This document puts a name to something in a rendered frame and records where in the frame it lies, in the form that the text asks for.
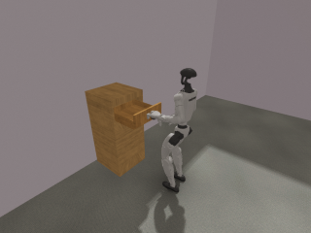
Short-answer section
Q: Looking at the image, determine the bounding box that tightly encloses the cabinet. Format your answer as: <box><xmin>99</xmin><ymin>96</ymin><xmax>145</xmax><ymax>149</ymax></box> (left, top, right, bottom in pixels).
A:
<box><xmin>85</xmin><ymin>83</ymin><xmax>145</xmax><ymax>177</ymax></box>

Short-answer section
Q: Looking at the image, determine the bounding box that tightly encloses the robot left hand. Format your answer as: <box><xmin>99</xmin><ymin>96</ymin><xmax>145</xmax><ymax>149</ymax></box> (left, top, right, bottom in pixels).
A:
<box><xmin>147</xmin><ymin>111</ymin><xmax>162</xmax><ymax>126</ymax></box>

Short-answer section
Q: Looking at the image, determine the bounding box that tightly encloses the drawer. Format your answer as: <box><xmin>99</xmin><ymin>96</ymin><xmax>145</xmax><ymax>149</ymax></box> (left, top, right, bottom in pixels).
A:
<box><xmin>114</xmin><ymin>99</ymin><xmax>161</xmax><ymax>130</ymax></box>

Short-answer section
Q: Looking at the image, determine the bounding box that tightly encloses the robot torso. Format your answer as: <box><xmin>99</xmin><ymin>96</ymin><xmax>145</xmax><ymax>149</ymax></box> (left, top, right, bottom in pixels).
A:
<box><xmin>174</xmin><ymin>89</ymin><xmax>196</xmax><ymax>140</ymax></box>

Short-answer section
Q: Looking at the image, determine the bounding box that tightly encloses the robot left upper arm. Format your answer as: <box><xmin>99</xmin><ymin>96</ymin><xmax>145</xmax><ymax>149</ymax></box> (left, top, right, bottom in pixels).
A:
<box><xmin>173</xmin><ymin>92</ymin><xmax>186</xmax><ymax>124</ymax></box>

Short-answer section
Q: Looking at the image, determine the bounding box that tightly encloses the robot right thigh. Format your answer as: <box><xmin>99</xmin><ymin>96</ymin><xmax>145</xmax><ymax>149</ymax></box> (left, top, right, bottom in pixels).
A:
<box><xmin>172</xmin><ymin>128</ymin><xmax>192</xmax><ymax>156</ymax></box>

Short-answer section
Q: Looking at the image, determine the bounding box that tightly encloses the robot right upper arm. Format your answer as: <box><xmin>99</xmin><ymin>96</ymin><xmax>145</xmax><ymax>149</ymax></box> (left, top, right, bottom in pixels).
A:
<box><xmin>193</xmin><ymin>89</ymin><xmax>198</xmax><ymax>111</ymax></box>

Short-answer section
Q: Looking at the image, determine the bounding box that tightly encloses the robot left forearm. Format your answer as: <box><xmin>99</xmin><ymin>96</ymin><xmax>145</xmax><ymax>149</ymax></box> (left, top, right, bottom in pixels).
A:
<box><xmin>158</xmin><ymin>114</ymin><xmax>181</xmax><ymax>124</ymax></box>

